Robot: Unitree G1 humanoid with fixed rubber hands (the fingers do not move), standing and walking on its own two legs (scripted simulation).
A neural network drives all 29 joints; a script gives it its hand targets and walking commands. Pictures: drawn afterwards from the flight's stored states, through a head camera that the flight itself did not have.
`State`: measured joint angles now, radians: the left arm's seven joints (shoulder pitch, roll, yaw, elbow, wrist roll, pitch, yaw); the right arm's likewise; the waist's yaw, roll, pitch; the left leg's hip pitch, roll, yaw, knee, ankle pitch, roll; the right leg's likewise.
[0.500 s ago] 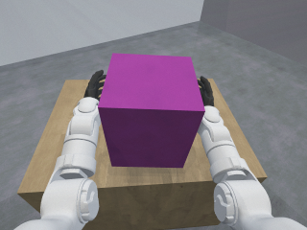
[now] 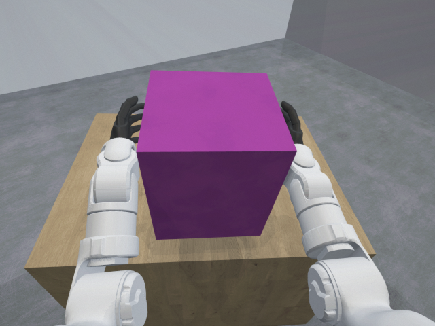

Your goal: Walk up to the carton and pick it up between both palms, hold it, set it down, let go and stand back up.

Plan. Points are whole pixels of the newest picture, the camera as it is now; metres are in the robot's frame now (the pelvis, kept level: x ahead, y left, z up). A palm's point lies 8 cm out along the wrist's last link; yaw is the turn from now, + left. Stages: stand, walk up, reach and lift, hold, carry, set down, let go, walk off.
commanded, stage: reach and lift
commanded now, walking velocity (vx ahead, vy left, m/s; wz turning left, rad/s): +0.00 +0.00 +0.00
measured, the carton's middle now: (209, 159) +0.37 -0.02 +0.14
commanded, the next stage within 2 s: hold in 0.86 s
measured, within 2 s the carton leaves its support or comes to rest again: neither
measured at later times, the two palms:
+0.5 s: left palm (119, 136) +0.38 +0.13 +0.19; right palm (288, 135) +0.37 -0.17 +0.18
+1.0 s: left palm (113, 130) +0.37 +0.14 +0.21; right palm (287, 124) +0.37 -0.16 +0.21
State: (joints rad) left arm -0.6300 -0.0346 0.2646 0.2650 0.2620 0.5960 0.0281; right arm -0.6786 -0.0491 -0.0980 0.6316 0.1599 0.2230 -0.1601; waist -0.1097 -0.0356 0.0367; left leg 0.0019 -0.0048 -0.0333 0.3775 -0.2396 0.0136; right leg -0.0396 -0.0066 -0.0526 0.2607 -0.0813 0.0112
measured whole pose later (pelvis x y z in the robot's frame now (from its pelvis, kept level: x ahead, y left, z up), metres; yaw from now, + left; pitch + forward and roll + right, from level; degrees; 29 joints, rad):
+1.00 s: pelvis +0.00 +0.00 +0.00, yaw +0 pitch -8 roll -2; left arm -0.66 -0.03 0.30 0.21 0.24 0.70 0.04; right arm -0.77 -0.09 -0.05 0.61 0.22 0.35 -0.19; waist -0.10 -0.02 0.00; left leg 0.00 0.01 -0.04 0.40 -0.26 0.01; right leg -0.03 0.01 -0.05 0.27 -0.10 0.01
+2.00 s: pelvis +0.00 -0.01 +0.00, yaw +2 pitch -8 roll -1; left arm -0.72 0.01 0.35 0.21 0.24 0.78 -0.02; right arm -0.83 -0.07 -0.07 0.58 0.23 0.46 -0.23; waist -0.09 -0.01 -0.02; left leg -0.01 0.00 -0.06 0.39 -0.24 0.00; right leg -0.05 0.00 -0.06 0.29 -0.10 0.00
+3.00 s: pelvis +0.00 -0.01 +0.00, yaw +2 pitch -8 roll -1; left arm -0.72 0.00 0.36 0.24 0.24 0.76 -0.01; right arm -0.84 -0.06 -0.08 0.62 0.20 0.45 -0.21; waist -0.08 -0.01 -0.03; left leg -0.02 0.00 -0.06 0.40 -0.24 0.00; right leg -0.05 0.01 -0.05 0.29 -0.10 0.00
